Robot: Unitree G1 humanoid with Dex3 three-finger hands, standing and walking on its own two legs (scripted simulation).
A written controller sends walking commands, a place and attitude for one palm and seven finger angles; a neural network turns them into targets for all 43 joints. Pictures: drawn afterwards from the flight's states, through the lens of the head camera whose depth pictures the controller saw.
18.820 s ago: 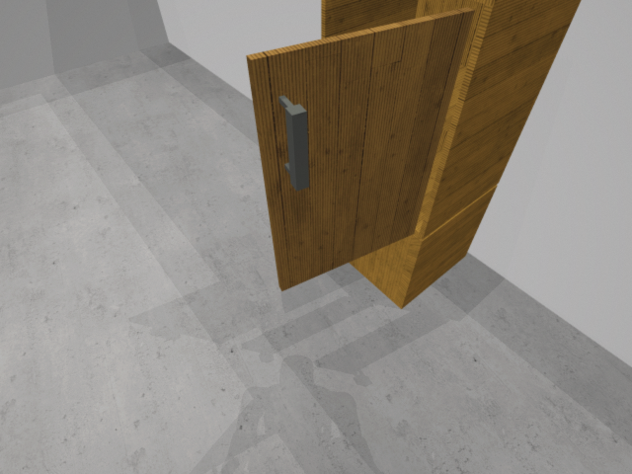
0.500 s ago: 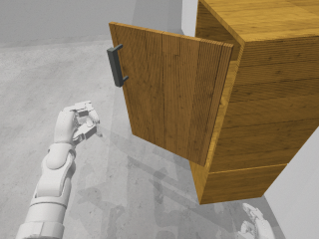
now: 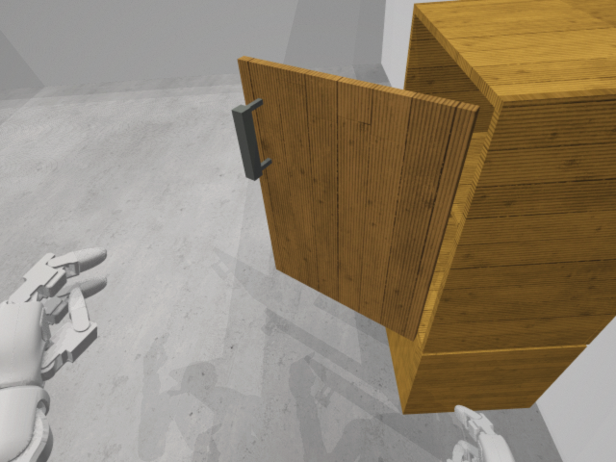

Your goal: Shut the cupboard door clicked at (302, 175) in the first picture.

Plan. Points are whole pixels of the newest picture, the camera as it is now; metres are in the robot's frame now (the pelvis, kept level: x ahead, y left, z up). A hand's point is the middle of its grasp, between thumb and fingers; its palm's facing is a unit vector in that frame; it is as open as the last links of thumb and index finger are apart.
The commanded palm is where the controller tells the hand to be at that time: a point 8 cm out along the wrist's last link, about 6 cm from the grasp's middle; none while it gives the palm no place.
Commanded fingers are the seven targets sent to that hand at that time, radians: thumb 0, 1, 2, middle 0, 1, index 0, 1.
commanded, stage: draw the hand back to the body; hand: left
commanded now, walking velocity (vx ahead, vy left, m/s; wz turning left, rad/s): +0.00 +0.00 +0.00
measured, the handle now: (255, 139) +0.66 +0.18 +0.10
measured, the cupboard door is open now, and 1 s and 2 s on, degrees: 53 53 53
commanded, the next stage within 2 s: step back with the hand held close in 0.44 s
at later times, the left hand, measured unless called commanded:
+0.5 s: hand (73, 339) +0.19 +0.26 +0.15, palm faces +0.45 -0.80 -0.40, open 7.4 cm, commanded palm +0.14 +0.30 +0.17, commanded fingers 0.00 0.90 0.90 -0.20 -0.30 -0.20 -0.30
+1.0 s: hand (21, 357) +0.16 +0.30 +0.15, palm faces +0.38 -0.77 -0.51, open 7.4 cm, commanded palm +0.10 +0.33 +0.17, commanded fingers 0.00 0.90 0.90 -0.20 -0.30 -0.20 -0.30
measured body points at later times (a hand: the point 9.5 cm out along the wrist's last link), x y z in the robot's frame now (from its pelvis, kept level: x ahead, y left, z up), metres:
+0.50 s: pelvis +0.00 +0.00 +0.00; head -0.03 -0.03 +0.45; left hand +0.16 +0.30 +0.18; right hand +0.19 -0.22 -0.09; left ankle -0.02 +0.11 -0.74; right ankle -0.01 -0.12 -0.74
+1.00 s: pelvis -0.04 +0.03 -0.01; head -0.03 +0.03 +0.44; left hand +0.14 +0.34 +0.18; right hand +0.14 -0.22 -0.08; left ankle -0.02 +0.11 -0.74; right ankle -0.01 -0.12 -0.74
